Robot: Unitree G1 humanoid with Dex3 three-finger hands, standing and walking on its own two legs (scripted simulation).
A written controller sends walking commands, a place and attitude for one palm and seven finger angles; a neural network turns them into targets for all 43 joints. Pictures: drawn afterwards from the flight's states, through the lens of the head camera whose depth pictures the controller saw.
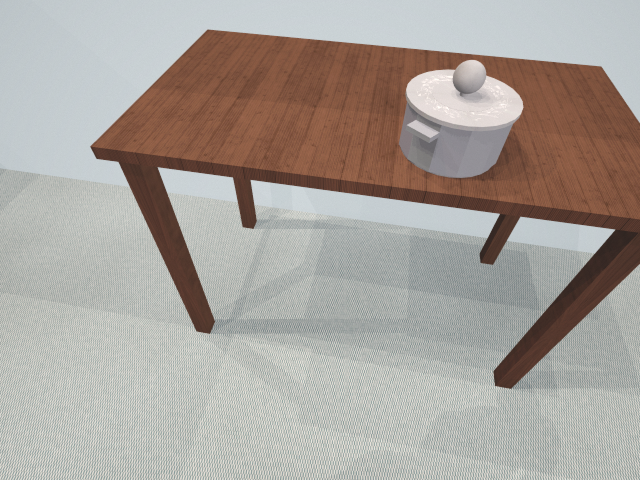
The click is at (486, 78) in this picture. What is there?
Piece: lid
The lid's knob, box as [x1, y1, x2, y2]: [453, 60, 485, 93]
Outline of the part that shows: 478,61 467,60 461,63 454,71 453,83 459,91 464,93 470,93 477,90 482,85 485,79 485,69 482,64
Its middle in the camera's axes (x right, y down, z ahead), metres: +0.26 -0.28 +0.67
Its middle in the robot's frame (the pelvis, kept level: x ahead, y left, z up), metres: +0.72 -0.21 +0.17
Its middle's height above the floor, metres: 0.94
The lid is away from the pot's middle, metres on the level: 0.00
